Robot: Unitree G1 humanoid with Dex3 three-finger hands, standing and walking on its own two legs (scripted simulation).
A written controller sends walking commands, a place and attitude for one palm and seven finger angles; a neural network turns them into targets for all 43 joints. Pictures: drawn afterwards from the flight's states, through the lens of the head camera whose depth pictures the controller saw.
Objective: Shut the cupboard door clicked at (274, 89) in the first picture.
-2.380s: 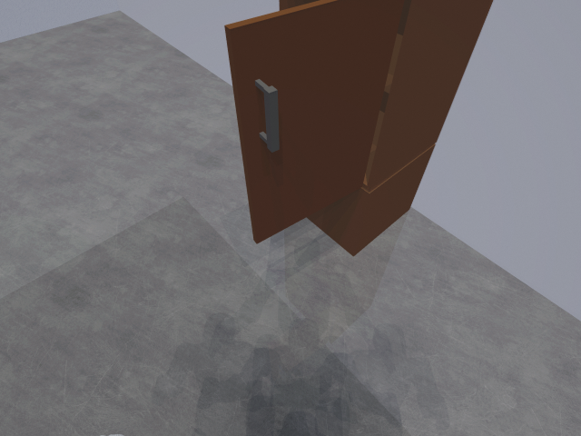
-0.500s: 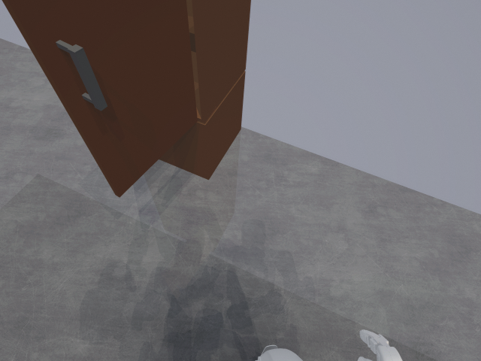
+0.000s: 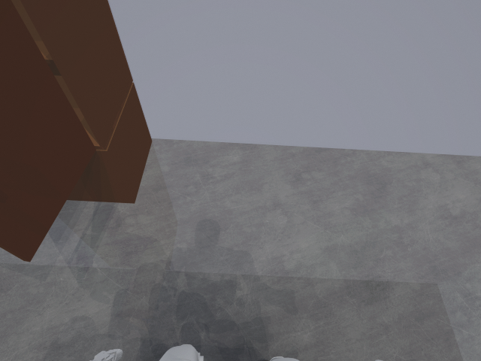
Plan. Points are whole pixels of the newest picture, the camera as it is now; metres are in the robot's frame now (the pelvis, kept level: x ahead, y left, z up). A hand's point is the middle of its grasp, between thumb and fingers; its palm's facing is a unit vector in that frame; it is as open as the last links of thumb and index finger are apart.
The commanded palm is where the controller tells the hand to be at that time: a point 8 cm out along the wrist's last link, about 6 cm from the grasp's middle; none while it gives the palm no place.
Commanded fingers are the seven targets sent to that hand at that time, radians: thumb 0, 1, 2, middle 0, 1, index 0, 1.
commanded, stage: walk to a spot facing it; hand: left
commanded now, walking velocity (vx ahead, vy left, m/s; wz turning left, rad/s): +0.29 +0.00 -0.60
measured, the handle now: out of the picture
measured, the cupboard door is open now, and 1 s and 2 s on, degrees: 83 83 83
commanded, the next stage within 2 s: turn to face it in 1.24 s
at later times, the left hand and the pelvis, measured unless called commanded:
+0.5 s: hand (215, 244) +0.36 +0.07 -0.17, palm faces -0.37 -0.90 -0.21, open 7.4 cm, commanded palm none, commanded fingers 0.00 0.90 0.90 -0.20 -0.30 -0.20 -0.30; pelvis +0.14 -0.06 -0.02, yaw -18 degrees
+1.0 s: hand (216, 222) +0.43 +0.07 -0.18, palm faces -0.40 -0.90 -0.18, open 7.4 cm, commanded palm none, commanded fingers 0.00 0.90 0.90 -0.20 -0.30 -0.20 -0.30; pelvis +0.36 -0.11 +0.00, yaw -28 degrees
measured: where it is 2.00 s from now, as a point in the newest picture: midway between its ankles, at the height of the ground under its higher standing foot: (319, 244)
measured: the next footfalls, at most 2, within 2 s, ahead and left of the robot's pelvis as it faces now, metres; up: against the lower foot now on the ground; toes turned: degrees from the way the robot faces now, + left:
left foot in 0.06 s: +0.04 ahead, +0.13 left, +0.00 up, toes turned +2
right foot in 0.46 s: +0.20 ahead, -0.16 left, +0.00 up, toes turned -24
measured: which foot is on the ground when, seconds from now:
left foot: up 0.00-0.04, down 0.06-0.44, up 0.46-0.88, down 0.90-1.00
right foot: down 0.00-0.06, up 0.08-0.44, down 0.46-0.90, up 0.92-1.00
